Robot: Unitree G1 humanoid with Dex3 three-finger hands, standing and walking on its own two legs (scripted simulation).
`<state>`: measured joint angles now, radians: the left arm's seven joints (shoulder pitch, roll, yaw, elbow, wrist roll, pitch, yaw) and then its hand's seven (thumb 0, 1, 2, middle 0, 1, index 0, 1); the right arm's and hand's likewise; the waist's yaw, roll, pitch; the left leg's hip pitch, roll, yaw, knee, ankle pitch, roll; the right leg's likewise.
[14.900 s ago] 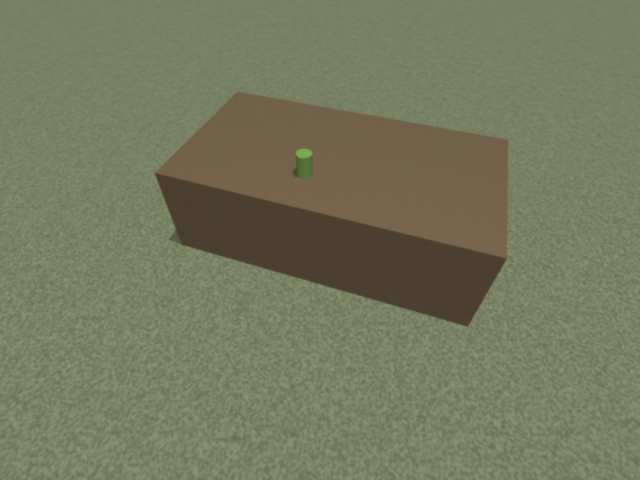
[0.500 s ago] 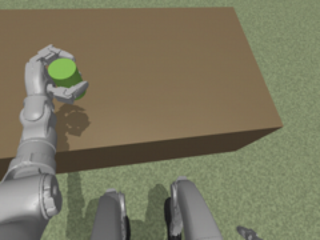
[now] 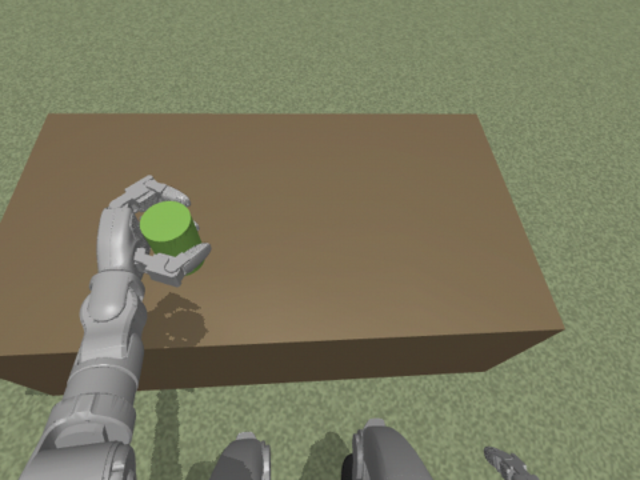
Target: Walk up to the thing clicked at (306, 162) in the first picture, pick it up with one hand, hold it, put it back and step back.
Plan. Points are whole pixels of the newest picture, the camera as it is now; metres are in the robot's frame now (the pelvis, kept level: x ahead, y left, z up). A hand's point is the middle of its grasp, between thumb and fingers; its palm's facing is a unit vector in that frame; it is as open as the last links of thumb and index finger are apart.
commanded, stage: lift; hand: left
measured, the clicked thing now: (175, 240) +0.41 +0.17 +0.03
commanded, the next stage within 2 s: hold in 0.62 s
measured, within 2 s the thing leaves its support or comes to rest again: neither
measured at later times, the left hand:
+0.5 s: hand (169, 238) +0.38 +0.16 +0.07, palm faces +0.04 -1.00 -0.01, open 8.9 cm
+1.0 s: hand (170, 248) +0.36 +0.16 +0.09, palm faces +0.05 -1.00 +0.00, open 8.9 cm
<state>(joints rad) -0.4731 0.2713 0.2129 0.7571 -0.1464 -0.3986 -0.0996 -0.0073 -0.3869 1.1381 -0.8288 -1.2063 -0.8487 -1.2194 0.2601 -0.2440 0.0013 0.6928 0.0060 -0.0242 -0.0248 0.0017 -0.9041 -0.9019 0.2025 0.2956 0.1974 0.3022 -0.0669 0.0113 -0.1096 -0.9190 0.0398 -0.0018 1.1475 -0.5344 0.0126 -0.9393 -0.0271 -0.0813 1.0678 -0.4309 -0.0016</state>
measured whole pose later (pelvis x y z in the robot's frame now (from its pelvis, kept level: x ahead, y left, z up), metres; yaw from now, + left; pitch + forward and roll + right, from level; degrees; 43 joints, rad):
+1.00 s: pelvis +0.02 -0.01 +0.04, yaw +0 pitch +8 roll -1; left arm -0.21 0.20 0.14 0.54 -0.18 -0.39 -0.11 -0.01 -0.38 1.14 -0.82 -1.21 -0.84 -1.23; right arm 0.24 -0.23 -0.01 0.68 0.01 -0.02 -0.03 0.00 -0.91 -0.90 0.20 0.30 0.20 0.30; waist -0.03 0.01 -0.04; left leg -0.56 0.03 0.02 0.87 -0.45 0.00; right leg -0.60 -0.02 -0.07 0.83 -0.37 -0.01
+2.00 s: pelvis +0.01 -0.01 +0.05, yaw +0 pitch +5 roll -1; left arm -0.16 0.21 0.15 0.50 -0.20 -0.38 -0.15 -0.01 -0.38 1.14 -0.81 -1.22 -0.83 -1.23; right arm 0.25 -0.23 0.00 0.68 0.02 -0.05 -0.04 0.01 -0.90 -0.90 0.20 0.30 0.20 0.30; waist -0.02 0.01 -0.03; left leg -0.48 0.03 0.02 0.81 -0.42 0.00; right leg -0.52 -0.02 -0.07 0.77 -0.34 -0.01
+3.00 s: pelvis +0.01 -0.01 +0.05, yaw +0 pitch +6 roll -1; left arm -0.18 0.20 0.14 0.51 -0.19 -0.38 -0.13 -0.01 -0.38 1.14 -0.82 -1.22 -0.84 -1.23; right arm 0.25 -0.23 -0.01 0.69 0.02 -0.04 -0.03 0.01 -0.91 -0.90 0.20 0.30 0.20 0.30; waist -0.02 0.01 -0.03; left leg -0.49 0.03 0.02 0.81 -0.42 0.00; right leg -0.52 -0.02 -0.07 0.77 -0.34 0.00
